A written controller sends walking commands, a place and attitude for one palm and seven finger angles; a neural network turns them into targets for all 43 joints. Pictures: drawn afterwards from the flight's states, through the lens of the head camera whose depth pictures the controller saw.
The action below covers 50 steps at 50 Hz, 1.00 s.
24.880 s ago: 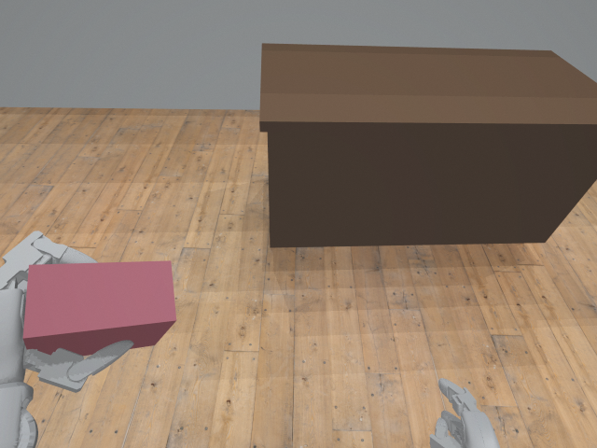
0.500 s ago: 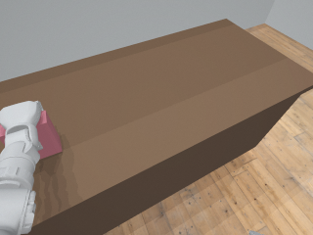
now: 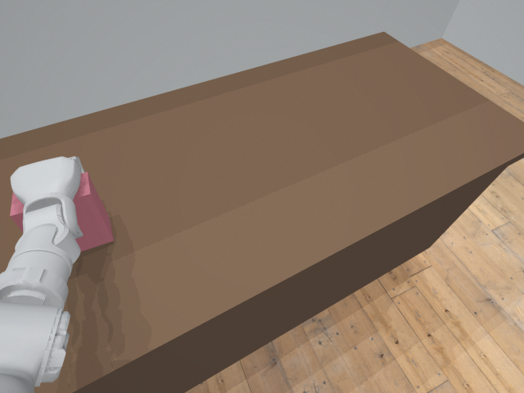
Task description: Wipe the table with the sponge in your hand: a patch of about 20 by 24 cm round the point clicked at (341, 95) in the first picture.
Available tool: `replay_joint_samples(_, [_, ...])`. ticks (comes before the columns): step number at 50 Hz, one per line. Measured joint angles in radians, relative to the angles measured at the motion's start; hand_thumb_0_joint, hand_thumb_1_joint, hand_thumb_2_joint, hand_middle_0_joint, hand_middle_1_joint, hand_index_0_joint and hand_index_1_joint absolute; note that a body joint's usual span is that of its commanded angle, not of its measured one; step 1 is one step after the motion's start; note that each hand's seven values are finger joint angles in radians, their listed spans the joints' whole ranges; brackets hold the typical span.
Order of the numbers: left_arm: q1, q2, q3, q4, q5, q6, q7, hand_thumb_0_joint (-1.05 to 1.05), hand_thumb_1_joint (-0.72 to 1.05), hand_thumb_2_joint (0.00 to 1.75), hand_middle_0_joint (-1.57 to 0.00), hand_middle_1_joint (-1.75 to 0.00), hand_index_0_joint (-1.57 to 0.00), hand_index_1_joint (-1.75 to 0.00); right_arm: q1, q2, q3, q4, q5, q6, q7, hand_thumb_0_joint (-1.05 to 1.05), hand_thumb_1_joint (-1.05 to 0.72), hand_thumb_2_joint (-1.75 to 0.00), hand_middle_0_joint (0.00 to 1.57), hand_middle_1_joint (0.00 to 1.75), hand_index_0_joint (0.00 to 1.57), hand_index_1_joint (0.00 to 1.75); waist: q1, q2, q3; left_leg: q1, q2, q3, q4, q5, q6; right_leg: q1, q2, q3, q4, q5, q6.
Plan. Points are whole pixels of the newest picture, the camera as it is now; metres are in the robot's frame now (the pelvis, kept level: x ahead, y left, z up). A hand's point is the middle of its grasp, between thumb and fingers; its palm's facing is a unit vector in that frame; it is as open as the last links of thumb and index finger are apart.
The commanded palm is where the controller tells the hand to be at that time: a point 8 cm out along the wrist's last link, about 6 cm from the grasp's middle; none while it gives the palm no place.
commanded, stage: slide across to the middle lane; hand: left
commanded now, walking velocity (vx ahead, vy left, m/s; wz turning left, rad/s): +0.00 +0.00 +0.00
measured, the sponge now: (71, 225) +0.39 +0.35 -0.01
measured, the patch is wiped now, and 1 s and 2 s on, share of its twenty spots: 0.25 0.40 0.45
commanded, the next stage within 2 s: wipe back along the middle lane in 0.40 s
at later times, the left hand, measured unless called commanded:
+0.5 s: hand (100, 189) +0.43 +0.29 +0.04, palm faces -0.10 +0.00 -1.00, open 10.5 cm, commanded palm +0.41 +0.26 +0.09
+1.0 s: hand (106, 206) +0.40 +0.27 +0.03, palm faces -0.06 -0.04 -1.00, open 10.5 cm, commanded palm +0.36 +0.25 +0.07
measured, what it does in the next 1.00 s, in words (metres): stands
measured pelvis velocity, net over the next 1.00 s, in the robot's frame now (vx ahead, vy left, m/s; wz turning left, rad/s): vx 0.03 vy -0.01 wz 0.00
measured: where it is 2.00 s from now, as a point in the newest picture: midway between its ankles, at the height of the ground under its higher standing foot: outside the picture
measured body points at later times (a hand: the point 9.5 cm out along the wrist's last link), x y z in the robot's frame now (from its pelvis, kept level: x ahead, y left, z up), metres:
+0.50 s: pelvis +0.02 +0.00 +0.01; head +0.07 +0.01 +0.45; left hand +0.43 +0.29 +0.09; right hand +0.16 -0.24 -0.12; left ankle +0.01 +0.07 -0.72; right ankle +0.01 -0.11 -0.72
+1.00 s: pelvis +0.03 -0.01 +0.01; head +0.05 -0.01 +0.46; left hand +0.40 +0.27 +0.09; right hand +0.16 -0.28 -0.10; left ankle +0.01 +0.07 -0.72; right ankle +0.01 -0.11 -0.72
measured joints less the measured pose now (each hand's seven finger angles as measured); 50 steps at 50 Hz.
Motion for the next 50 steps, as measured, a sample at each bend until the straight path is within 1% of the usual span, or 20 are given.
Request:
replay_joint_samples(3, [0.004,-0.03,-0.02,-0.006,0.014,0.028,0.011,0.0,-0.55,1.07,-0.7,-1.31,-0.71,-1.32,-0.018,0.006,0.003,0.007,-0.002,0.001,0.007,0.01,-0.9,-0.89,0.2,0.29,0.2,0.3,0.004,-0.003,0.003,0.026,-0.008,-0.001,-0.013,-0.002,0.004,0.026,-0.008,0.0,-0.009,-0.006,0.003])
replay_joint_samples(6, [-0.004,-0.056,-0.044,-0.004,0.012,0.056,0.018,0.0,-0.55,1.07,-0.7,-1.31,-0.71,-1.32,-0.041,0.011,0.002,0.006,-0.004,0.0,0.014,0.01,-0.9,-0.89,0.2,0.29,0.2,0.3,0.013,-0.003,0.006,0.042,-0.016,-0.004,-0.023,-0.001,0.008,0.043,-0.015,-0.002,-0.017,-0.009,0.007])
replay_joint_samples(10, [-0.022,-0.078,-0.063,0.002,0.001,0.077,0.015,0.0,-0.55,1.07,-0.71,-1.31,-0.71,-1.32,-0.078,0.016,0.004,0.001,-0.007,-0.001,0.017,0.01,-0.9,-0.89,0.2,0.29,0.2,0.3,0.025,-0.003,0.009,0.054,-0.023,-0.006,-0.034,0.001,0.012,0.055,-0.022,-0.004,-0.025,-0.011,0.011])
replay_joint_samples(14, [-0.042,-0.103,-0.11,-0.006,0.006,0.099,0.014,0.0,-0.55,1.07,-0.7,-1.31,-0.71,-1.32,-0.103,0.02,0.0,-0.006,-0.011,-0.002,0.021,0.01,-0.9,-0.89,0.2,0.29,0.2,0.3,0.039,-0.005,0.009,0.058,-0.03,-0.015,-0.038,0.001,0.012,0.061,-0.029,-0.013,-0.026,-0.017,0.012])
replay_joint_samples(17, [-0.063,-0.124,-0.134,-0.013,-0.004,0.111,0.017,0.0,-0.55,1.07,-0.7,-1.32,-0.7,-1.33,-0.121,0.023,-0.001,-0.005,-0.012,0.003,0.023,0.01,-0.9,-0.89,0.2,0.29,0.2,0.3,0.046,-0.008,0.01,0.061,-0.034,-0.022,-0.038,0.0,0.011,0.066,-0.033,-0.02,-0.026,-0.021,0.011])
replay_joint_samples(20, [-0.074,-0.156,-0.145,-0.019,-0.029,0.113,0.01,0.0,-0.54,1.07,-0.7,-1.32,-0.7,-1.33,-0.134,0.026,0.0,-0.002,-0.014,0.012,0.024,0.01,-0.9,-0.89,0.2,0.29,0.2,0.3,0.047,-0.011,0.009,0.068,-0.034,-0.025,-0.043,-0.001,0.009,0.072,-0.033,-0.022,-0.029,-0.023,0.01])
replay_joint_samples(21, [-0.076,-0.168,-0.152,-0.019,-0.023,0.123,0.012,0.0,-0.54,1.07,-0.7,-1.32,-0.7,-1.33,-0.138,0.027,0.001,-0.001,-0.016,0.016,0.025,0.01,-0.9,-0.89,0.2,0.29,0.2,0.3,0.046,-0.012,0.008,0.07,-0.034,-0.025,-0.044,-0.001,0.008,0.074,-0.032,-0.022,-0.03,-0.023,0.009])
replay_joint_samples(24, [-0.082,-0.189,-0.146,-0.015,0.008,0.142,0.021,0.0,-0.54,1.07,-0.7,-1.32,-0.7,-1.33,-0.146,0.028,0.008,-0.002,-0.021,0.029,0.026,0.01,-0.9,-0.89,0.2,0.29,0.2,0.3,0.038,-0.011,0.006,0.073,-0.031,-0.023,-0.047,-0.003,0.006,0.076,-0.03,-0.02,-0.031,-0.024,0.006])
replay_joint_samples(28, [-0.096,-0.198,-0.113,0.017,0.007,0.166,0.034,0.0,-0.54,1.07,-0.7,-1.32,-0.7,-1.33,-0.151,0.029,0.017,-0.004,-0.023,0.044,0.027,0.01,-0.9,-0.89,0.2,0.29,0.2,0.3,0.023,-0.01,0.009,0.079,-0.023,-0.012,-0.056,-0.002,0.001,0.074,-0.022,-0.008,-0.035,-0.021,0.001])
replay_joint_samples(33, [-0.046,-0.186,-0.067,-0.005,-0.005,0.187,0.047,0.0,-0.54,1.07,-0.69,-1.32,-0.7,-1.34,-0.121,0.02,0.021,-0.012,-0.021,0.065,0.03,0.01,-0.9,-0.89,0.2,0.29,0.2,0.3,0.016,-0.009,0.002,0.1,-0.009,0.004,-0.081,0.001,-0.004,0.087,-0.01,0.011,-0.055,-0.011,-0.005])
replay_joint_samples(37, [0.006,-0.181,-0.069,-0.057,-0.003,0.202,0.045,0.0,-0.53,1.07,-0.68,-1.34,-0.68,-1.35,-0.095,0.006,0.015,-0.013,-0.014,0.078,0.032,0.01,-0.9,-0.89,0.2,0.29,0.2,0.3,0.014,-0.011,-0.001,0.122,-0.002,0.007,-0.094,0.0,-0.007,0.109,-0.004,0.015,-0.071,-0.008,-0.011])
replay_joint_samples(41, [0.066,-0.178,-0.072,-0.121,-0.018,0.217,0.041,0.0,-0.53,1.07,-0.67,-1.35,-0.67,-1.36,-0.087,-0.009,0.009,-0.018,-0.007,0.089,0.031,0.01,-0.9,-0.89,0.2,0.29,0.2,0.3,0.014,-0.013,-0.001,0.148,0.003,0.01,-0.107,0.0,-0.01,0.134,0.001,0.019,-0.086,-0.004,-0.015])
replay_joint_samples(46, [0.144,-0.188,-0.081,-0.208,-0.037,0.238,0.037,0.0,-0.52,1.07,-0.66,-1.36,-0.66,-1.37,-0.1,-0.022,0.003,-0.032,0.002,0.094,0.029,0.01,-0.9,-0.9,0.2,0.29,0.2,0.3,0.023,-0.011,-0.004,0.178,0.005,0.013,-0.12,0.002,-0.011,0.163,0.003,0.025,-0.099,0.0,-0.016])
replay_joint_samples(50, [0.167,-0.2,-0.099,-0.24,-0.039,0.257,0.028,0.0,-0.51,1.07,-0.65,-1.37,-0.65,-1.38,-0.13,-0.022,0.008,-0.048,0.009,0.096,0.024,0.01,-0.91,-0.9,0.19,0.29,0.2,0.3,0.029,-0.015,-0.001,0.194,0.002,0.011,-0.126,0.006,-0.011,0.178,-0.001,0.022,-0.1,0.0,-0.016])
